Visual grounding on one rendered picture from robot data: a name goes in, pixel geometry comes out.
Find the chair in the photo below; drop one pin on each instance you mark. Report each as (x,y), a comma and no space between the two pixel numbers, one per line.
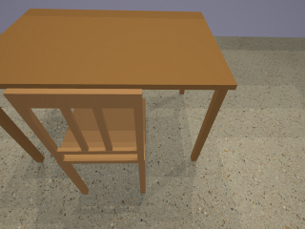
(107,126)

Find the table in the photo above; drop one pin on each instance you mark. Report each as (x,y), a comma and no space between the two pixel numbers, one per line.
(113,49)

